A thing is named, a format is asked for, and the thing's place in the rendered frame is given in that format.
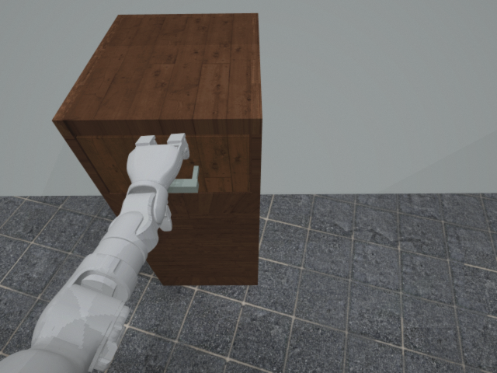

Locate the robot left upper arm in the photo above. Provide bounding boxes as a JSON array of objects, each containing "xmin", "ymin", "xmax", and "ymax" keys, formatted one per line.
[{"xmin": 0, "ymin": 284, "xmax": 130, "ymax": 373}]

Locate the left robot forearm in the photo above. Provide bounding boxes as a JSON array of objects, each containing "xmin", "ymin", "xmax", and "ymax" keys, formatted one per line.
[{"xmin": 31, "ymin": 180, "xmax": 169, "ymax": 347}]

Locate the drawer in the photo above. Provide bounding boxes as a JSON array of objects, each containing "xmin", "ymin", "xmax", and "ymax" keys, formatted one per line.
[{"xmin": 76, "ymin": 134, "xmax": 250, "ymax": 193}]

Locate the handle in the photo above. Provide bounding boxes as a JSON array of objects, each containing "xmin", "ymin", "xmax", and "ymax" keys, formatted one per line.
[{"xmin": 167, "ymin": 166, "xmax": 199, "ymax": 193}]

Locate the cabinet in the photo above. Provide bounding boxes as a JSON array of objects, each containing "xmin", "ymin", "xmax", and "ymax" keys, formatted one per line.
[{"xmin": 52, "ymin": 13, "xmax": 262, "ymax": 285}]

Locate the robot left hand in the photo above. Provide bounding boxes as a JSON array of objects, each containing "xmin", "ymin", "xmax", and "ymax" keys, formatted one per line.
[{"xmin": 127, "ymin": 133, "xmax": 189, "ymax": 232}]

